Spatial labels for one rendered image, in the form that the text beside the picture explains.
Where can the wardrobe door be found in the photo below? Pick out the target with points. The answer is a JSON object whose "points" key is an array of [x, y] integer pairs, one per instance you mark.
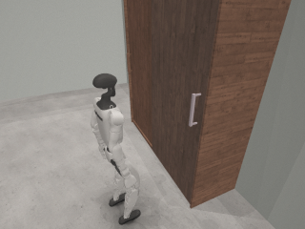
{"points": [[140, 43], [183, 34]]}

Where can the left robot hand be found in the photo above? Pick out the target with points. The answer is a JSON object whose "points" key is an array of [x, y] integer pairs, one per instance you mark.
{"points": [[101, 149]]}

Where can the robot right shin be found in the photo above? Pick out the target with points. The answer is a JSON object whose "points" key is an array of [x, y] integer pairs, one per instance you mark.
{"points": [[130, 202]]}

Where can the left robot forearm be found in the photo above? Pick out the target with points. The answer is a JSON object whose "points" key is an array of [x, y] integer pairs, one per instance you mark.
{"points": [[98, 136]]}

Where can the robot left shin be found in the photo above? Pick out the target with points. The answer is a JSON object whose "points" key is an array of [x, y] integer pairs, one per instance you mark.
{"points": [[118, 185]]}

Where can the robot shin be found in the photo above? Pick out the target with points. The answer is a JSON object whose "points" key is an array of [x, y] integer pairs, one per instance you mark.
{"points": [[118, 185], [130, 202]]}

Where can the left robot upper arm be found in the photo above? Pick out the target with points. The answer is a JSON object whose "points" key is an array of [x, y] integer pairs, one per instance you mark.
{"points": [[94, 123]]}

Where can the handle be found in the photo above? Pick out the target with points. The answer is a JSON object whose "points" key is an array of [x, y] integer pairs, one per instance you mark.
{"points": [[128, 66], [191, 123]]}

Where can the right robot forearm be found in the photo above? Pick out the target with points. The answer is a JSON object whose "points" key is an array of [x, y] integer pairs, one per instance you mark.
{"points": [[118, 158]]}

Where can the right robot hand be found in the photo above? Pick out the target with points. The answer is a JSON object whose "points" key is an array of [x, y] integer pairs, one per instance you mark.
{"points": [[129, 182]]}

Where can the right robot upper arm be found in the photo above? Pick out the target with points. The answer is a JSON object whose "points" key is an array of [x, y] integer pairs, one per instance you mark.
{"points": [[116, 120]]}

